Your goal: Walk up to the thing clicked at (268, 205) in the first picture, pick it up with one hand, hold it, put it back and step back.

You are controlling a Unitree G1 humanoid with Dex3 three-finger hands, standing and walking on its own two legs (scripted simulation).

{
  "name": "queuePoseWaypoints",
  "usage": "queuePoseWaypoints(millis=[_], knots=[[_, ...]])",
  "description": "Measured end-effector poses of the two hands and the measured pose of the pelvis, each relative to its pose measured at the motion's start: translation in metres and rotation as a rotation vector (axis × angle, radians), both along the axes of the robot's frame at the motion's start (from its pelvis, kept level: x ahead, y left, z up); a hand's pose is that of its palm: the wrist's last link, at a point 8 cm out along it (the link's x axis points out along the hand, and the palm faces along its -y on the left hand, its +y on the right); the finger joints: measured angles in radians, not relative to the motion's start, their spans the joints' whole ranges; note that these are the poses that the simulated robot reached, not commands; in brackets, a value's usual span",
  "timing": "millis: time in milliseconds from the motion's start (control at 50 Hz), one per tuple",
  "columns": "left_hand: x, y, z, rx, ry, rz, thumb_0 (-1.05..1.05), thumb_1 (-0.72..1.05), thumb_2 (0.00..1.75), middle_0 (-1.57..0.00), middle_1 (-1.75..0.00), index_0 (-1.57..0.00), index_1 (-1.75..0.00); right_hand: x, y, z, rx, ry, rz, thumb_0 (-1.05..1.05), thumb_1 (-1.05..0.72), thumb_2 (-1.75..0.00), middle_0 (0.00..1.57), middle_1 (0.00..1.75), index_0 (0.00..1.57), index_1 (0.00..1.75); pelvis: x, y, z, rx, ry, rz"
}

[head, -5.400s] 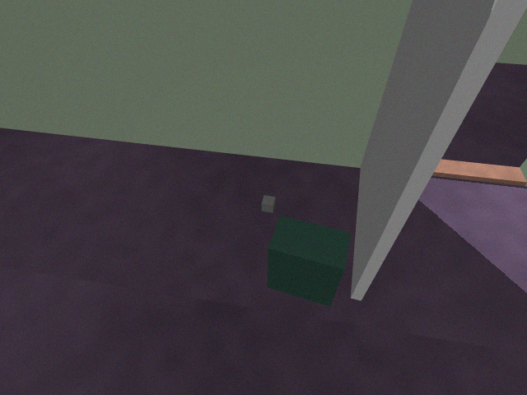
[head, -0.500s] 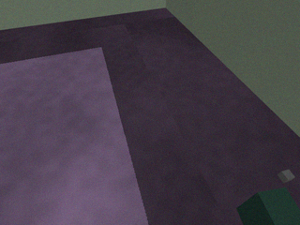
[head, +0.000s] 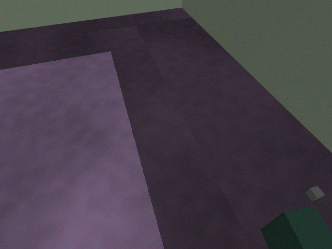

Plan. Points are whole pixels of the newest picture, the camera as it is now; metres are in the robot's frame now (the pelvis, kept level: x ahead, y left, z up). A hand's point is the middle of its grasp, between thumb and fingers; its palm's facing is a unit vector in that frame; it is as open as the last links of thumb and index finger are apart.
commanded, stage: stand
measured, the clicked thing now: (314, 193) +0.58 -0.87 -0.75
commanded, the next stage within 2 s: walk up in 0.62 s
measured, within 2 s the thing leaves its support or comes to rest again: neither
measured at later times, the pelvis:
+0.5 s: pelvis +0.01 +0.00 +0.00, yaw +0 degrees
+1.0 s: pelvis +0.10 +0.08 -0.03, yaw +3 degrees
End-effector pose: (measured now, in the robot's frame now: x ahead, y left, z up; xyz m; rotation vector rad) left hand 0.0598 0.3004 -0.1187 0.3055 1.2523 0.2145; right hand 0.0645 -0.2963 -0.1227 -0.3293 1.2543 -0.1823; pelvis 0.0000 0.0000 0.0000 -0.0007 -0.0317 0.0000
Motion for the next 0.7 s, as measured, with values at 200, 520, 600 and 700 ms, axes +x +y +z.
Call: queuePoseWaypoints(millis=[200, 520, 600, 700], knots=[[0.001, 0.001, 0.000, 0.002, 0.010, 0.000, 0.01, 0.91, 0.90, -0.20, -0.30, -0.20, -0.29, 0.004, 0.001, 0.000, 0.001, 0.002, 0.000, 0.00, -0.91, -0.90, 0.20, 0.30, 0.20, 0.30, 0.004, 0.001, 0.000, 0.000, 0.005, -0.001], [0.010, 0.002, -0.001, 0.001, 0.009, -0.005, 0.01, 0.91, 0.90, -0.20, -0.30, -0.20, -0.29, 0.017, 0.003, 0.001, -0.002, -0.015, 0.003, 0.00, -0.91, -0.90, 0.20, 0.30, 0.20, 0.30, 0.011, 0.003, 0.000, 0.000, 0.009, -0.006], [0.013, 0.003, 0.000, 0.002, 0.003, -0.006, 0.01, 0.91, 0.90, -0.20, -0.30, -0.20, -0.30, 0.020, 0.004, 0.002, -0.004, -0.020, 0.004, 0.00, -0.91, -0.90, 0.20, 0.30, 0.20, 0.30, 0.012, 0.004, 0.000, 0.001, 0.008, -0.006], [0.015, 0.011, 0.001, -0.010, -0.054, 0.012, 0.01, 0.91, 0.90, -0.20, -0.30, -0.20, -0.30, 0.024, 0.000, 0.003, 0.001, -0.036, 0.014, 0.00, -0.91, -0.90, 0.20, 0.30, 0.20, 0.30, 0.020, 0.006, -0.004, -0.007, 0.007, 0.019]])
